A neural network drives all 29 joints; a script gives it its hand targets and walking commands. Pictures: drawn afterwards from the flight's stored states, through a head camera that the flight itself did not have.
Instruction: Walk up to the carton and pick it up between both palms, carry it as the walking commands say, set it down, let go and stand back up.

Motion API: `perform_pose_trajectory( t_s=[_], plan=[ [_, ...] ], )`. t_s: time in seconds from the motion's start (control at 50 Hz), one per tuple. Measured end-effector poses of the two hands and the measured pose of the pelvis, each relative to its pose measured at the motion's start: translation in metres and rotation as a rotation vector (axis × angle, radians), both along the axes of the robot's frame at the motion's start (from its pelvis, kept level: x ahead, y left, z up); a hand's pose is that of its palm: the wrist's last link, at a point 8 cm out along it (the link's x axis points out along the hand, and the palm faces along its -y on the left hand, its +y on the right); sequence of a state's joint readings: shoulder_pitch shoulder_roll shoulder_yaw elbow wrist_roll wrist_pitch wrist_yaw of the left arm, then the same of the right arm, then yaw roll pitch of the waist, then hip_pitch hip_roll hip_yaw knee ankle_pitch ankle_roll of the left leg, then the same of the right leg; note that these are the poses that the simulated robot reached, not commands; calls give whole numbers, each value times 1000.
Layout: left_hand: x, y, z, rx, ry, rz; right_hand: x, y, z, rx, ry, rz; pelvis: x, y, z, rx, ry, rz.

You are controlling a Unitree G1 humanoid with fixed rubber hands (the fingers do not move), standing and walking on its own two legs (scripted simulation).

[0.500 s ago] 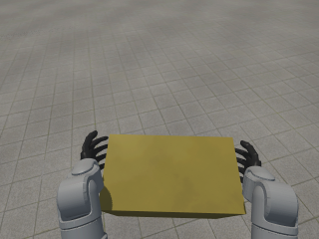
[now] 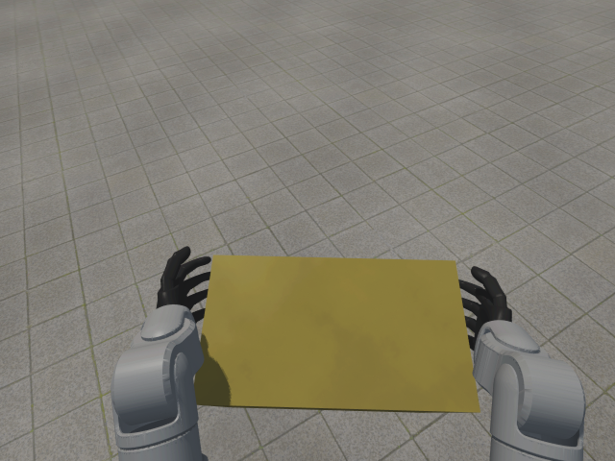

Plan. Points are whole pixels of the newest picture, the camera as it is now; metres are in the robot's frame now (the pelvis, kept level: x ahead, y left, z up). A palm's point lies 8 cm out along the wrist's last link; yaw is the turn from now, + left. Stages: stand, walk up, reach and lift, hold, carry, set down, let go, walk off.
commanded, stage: carry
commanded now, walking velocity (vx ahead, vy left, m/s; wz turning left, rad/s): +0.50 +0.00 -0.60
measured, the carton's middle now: (328, 343) +0.27 +0.01 +0.01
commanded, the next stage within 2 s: none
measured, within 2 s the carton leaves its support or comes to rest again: neither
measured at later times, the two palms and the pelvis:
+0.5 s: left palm (339, 155) +0.55 -0.01 +0.11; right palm (572, 206) +0.45 -0.35 +0.08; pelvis +0.26 -0.11 +0.01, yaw -15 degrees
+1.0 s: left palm (464, 83) +0.82 -0.28 +0.09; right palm out of the picture +0.61 -0.56 +0.08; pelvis +0.51 -0.28 +0.00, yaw -32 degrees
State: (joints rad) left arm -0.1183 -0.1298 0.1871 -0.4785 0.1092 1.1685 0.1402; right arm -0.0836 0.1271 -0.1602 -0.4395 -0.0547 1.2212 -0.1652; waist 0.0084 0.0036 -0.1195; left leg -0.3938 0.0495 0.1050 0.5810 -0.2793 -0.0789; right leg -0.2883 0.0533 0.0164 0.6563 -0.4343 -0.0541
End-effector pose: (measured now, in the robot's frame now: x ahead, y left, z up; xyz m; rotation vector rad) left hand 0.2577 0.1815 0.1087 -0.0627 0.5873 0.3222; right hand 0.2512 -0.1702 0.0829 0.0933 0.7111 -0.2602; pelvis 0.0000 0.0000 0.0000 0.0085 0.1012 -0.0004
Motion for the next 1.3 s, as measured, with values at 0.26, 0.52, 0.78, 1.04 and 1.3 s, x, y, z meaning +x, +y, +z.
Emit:
perform_pose_trajectory(
  t_s=[0.26,0.52,0.78,1.04,1.3],
  plan=[
    [171,-121,-15,-40,-3,-239,86,-110,-4,-43,-3,-237,131,-59,-9,-23,6,-193],
    [309,-195,-2,-3,16,-284,212,-179,0,-1,11,-281,274,-118,5,23,-30,-269],
    [471,-332,-13,-9,31,-539,291,-279,-7,-16,27,-537,413,-177,0,6,16,-503],
    [582,-477,-13,-19,55,-622,377,-408,-3,-17,44,-618,526,-299,5,-11,-19,-565],
    [705,-616,-16,-17,47,-766,462,-513,-4,-25,39,-765,648,-388,1,-5,26,-774]
  ],
)
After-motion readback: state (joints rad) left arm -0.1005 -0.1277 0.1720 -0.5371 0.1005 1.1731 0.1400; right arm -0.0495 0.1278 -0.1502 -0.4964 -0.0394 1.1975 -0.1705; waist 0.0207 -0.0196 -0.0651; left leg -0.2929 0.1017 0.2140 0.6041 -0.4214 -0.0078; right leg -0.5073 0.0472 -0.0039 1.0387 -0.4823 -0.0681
